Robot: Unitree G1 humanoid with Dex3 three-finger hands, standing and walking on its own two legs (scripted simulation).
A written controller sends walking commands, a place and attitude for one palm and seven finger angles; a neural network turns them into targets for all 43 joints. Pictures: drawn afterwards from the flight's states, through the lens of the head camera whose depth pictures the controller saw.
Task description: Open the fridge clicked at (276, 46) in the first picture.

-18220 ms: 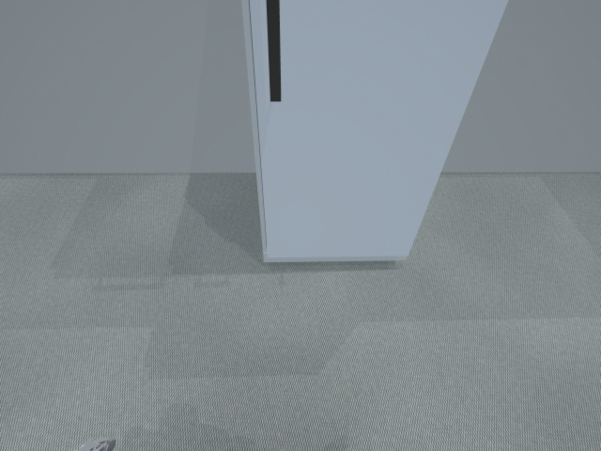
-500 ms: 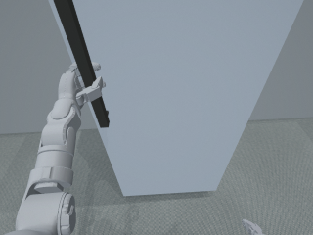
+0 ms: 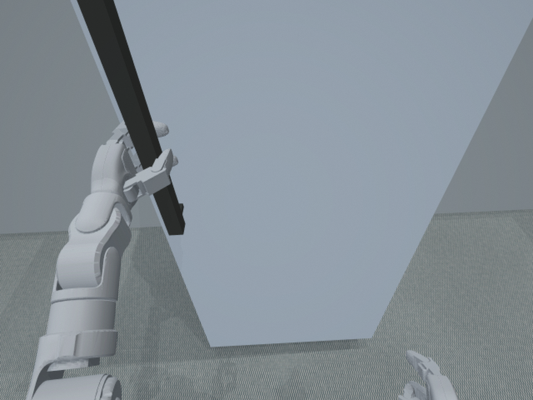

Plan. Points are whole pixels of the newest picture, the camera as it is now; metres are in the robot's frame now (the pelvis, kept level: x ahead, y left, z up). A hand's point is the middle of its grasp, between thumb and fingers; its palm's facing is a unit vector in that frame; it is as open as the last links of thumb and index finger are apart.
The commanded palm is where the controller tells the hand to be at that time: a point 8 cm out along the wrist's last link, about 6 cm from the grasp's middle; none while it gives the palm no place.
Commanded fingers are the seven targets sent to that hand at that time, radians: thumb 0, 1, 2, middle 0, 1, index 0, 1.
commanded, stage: pull the door a little, standing still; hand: left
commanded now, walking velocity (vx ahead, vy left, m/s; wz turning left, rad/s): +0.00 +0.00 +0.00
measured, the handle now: (146, 122) +0.42 +0.19 +0.24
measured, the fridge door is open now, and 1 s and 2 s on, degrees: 0 5 37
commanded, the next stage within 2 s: walk backward, drawing the door open in 0.22 s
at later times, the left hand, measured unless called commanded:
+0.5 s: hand (160, 183) +0.36 +0.17 +0.18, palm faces +0.19 -0.95 -0.25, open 6.7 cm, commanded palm +0.31 +0.22 +0.18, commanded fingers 0.00 0.90 0.90 -0.45 -1.40 -0.45 -1.40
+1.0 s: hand (165, 194) +0.35 +0.16 +0.17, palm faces +0.46 -0.83 -0.31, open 6.9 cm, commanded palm +0.29 +0.20 +0.18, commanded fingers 0.00 0.90 0.90 -0.45 -1.40 -0.45 -1.40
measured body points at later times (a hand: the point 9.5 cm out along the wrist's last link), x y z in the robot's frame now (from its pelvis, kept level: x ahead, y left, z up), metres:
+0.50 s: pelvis +0.07 -0.01 +0.02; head +0.09 -0.04 +0.47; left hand +0.34 +0.22 +0.20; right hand +0.25 -0.24 -0.08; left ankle -0.01 +0.15 -0.71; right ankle -0.07 -0.09 -0.69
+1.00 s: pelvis +0.09 -0.09 -0.01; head +0.14 -0.10 +0.43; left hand +0.31 +0.20 +0.19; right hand +0.28 -0.30 -0.11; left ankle +0.13 +0.03 -0.74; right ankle +0.04 -0.16 -0.66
